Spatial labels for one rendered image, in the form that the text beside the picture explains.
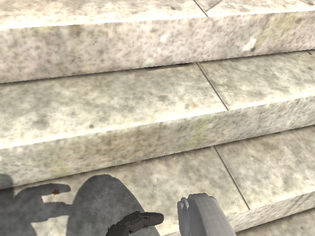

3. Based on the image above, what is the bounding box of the right robot thigh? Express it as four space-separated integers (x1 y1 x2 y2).
177 193 236 236

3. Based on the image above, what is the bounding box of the robot left hand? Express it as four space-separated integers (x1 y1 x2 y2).
105 210 164 236

